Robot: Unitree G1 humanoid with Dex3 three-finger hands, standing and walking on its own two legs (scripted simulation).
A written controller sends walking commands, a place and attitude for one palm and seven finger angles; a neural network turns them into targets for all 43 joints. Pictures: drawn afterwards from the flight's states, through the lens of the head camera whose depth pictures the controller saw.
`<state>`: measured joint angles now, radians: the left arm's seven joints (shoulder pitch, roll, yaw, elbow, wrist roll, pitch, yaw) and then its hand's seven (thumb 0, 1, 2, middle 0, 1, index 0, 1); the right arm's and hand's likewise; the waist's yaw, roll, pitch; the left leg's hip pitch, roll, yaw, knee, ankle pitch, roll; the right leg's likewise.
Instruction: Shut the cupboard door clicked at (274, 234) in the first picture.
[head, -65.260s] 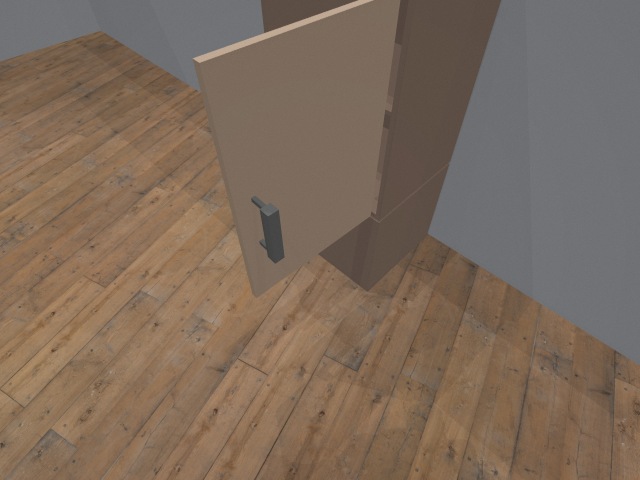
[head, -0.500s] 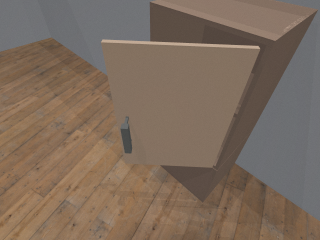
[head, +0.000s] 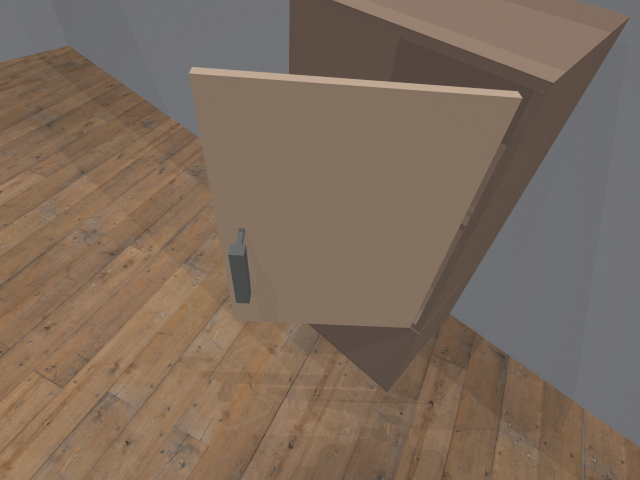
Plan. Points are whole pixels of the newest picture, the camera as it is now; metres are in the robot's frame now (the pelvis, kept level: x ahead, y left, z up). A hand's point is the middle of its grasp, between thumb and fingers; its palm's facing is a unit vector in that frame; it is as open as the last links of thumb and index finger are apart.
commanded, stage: shuffle to correct the standing spot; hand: left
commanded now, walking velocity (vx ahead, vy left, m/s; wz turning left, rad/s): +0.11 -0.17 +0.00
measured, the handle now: (242, 265) +0.48 +0.17 -0.10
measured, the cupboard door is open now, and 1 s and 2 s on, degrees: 42 42 42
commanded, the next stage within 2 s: come to a stop and stand still in 0.28 s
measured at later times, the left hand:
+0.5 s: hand out of the picture -0.02 +0.11 -0.20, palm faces +0.11 -0.99 -0.07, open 7.4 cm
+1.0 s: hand out of the picture +0.05 +0.15 -0.17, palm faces +0.03 -0.97 -0.25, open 7.4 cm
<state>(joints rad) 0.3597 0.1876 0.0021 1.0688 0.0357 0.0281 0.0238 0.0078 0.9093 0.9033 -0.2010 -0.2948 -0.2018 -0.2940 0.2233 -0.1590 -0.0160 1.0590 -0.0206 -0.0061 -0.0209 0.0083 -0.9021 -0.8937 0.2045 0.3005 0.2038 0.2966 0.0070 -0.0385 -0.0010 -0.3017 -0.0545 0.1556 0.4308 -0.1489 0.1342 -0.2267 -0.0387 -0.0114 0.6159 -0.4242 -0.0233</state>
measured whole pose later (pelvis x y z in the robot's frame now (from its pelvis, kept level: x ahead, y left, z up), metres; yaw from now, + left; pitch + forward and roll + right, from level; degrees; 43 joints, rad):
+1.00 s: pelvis +0.01 -0.04 +0.00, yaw +2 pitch -1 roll -1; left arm 0.23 0.17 0.01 1.02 0.02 0.01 0.04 0.01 0.91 0.90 -0.20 -0.29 -0.20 -0.29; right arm 0.27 -0.17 -0.03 1.06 -0.02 0.00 -0.03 0.02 -0.92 -0.89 0.21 0.30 0.20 0.30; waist -0.02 0.03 0.04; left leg -0.29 0.01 0.14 0.57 -0.28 0.06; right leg -0.23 -0.03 -0.08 0.54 -0.30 0.01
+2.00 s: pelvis +0.04 -0.07 +0.01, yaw +3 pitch -1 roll +1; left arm 0.29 0.15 -0.01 1.11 0.01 -0.02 0.03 0.01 0.91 0.90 -0.20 -0.30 -0.20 -0.29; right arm 0.26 -0.15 0.01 1.15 -0.02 -0.03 -0.04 0.02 -0.92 -0.89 0.20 0.30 0.20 0.30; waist 0.01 -0.01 0.03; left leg -0.17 0.02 0.12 0.42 -0.24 0.01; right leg -0.12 -0.01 -0.10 0.43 -0.29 -0.03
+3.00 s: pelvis +0.02 -0.06 -0.02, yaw +5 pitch +4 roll +1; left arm 0.31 0.18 0.05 0.26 -0.16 -0.23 0.04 0.03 0.95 0.90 -0.25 -0.36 -0.25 -0.35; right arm 0.28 -0.27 -0.03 0.82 0.02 -0.30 -0.05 0.02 -0.91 -0.89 0.21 0.30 0.20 0.30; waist -0.04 0.05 -0.06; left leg -0.43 0.00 0.09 0.67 -0.31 0.03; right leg -0.38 -0.06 -0.13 0.69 -0.39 -0.02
